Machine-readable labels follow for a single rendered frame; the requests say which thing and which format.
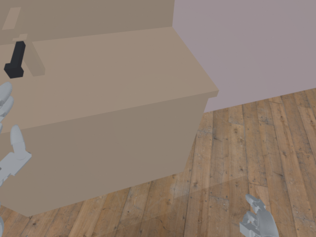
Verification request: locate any tap lever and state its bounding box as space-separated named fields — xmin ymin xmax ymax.
xmin=4 ymin=41 xmax=26 ymax=79

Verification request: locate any counter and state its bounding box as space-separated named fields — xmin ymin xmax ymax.
xmin=0 ymin=0 xmax=219 ymax=217

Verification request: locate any robot right hand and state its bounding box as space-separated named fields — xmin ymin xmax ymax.
xmin=239 ymin=194 xmax=279 ymax=237

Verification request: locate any robot left hand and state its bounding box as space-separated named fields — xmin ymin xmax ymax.
xmin=0 ymin=81 xmax=32 ymax=187

